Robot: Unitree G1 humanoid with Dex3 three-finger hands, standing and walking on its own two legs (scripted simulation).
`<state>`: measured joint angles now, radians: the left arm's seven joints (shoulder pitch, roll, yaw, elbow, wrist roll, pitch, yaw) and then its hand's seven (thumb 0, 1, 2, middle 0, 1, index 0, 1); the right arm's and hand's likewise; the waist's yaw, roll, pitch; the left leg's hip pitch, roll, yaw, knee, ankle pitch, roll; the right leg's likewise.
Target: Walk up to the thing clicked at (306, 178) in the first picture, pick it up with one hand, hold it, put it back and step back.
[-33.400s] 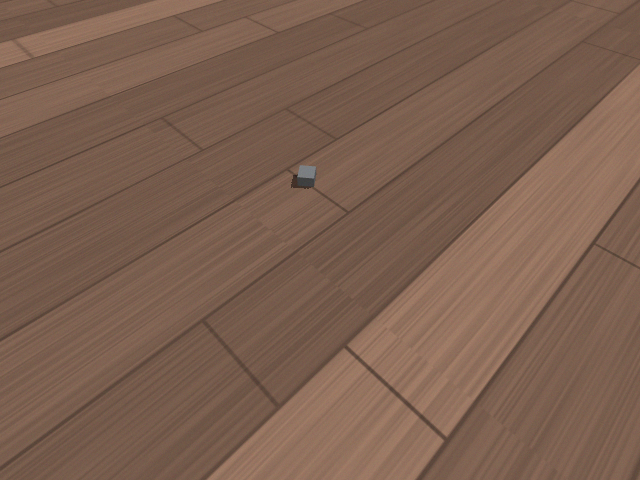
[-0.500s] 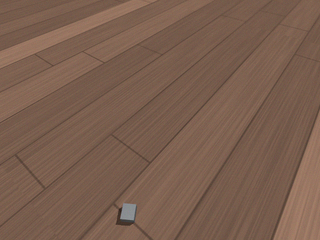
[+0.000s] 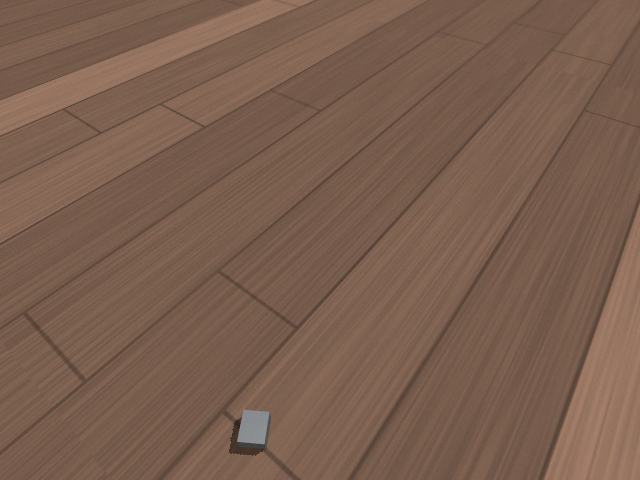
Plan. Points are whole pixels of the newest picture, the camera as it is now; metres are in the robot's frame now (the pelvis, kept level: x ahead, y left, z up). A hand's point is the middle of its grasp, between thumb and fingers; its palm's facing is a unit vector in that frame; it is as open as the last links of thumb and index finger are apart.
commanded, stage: stand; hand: left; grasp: from above
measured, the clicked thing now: (254, 429) +0.39 +0.20 -0.76
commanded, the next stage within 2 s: step back in 0.52 s
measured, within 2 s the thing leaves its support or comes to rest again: neither
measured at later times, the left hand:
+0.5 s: hand out of the picture +0.06 +0.25 -0.16, palm faces +0.01 -0.94 -0.34, open 7.4 cm
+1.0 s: hand out of the picture +0.08 +0.30 -0.18, palm faces -0.02 -0.93 -0.37, open 7.4 cm
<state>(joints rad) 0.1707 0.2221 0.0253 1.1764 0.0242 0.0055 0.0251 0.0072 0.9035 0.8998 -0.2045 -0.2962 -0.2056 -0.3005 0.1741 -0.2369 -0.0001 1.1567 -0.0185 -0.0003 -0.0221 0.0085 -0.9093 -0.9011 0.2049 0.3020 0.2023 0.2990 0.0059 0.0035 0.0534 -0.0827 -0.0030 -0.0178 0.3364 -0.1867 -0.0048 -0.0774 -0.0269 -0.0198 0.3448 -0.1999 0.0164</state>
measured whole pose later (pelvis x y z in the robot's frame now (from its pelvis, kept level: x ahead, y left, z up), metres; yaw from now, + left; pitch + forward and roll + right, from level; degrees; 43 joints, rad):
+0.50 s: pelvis -0.01 +0.00 +0.00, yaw +0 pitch -4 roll +0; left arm 0.14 0.32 0.03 1.13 0.02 -0.01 0.01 0.01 0.90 0.90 -0.20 -0.30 -0.21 -0.30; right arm 0.15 -0.32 -0.01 1.12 -0.02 -0.01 -0.01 0.01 -0.91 -0.90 0.21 0.30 0.20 0.30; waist 0.00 0.00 0.06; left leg -0.10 0.00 -0.02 0.33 -0.18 -0.01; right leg -0.10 -0.03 -0.02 0.35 -0.19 0.01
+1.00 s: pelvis -0.08 +0.04 -0.02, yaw +1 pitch -1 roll -1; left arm 0.01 0.40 0.07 0.90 0.02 0.05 0.03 0.01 0.90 0.90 -0.20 -0.30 -0.21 -0.30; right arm 0.16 -0.36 -0.04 0.96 -0.03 0.03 0.01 0.01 -0.91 -0.90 0.21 0.30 0.20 0.30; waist -0.04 -0.05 0.20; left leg -0.29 -0.03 -0.02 0.64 -0.33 0.04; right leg -0.49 0.09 0.14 1.03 -0.55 -0.03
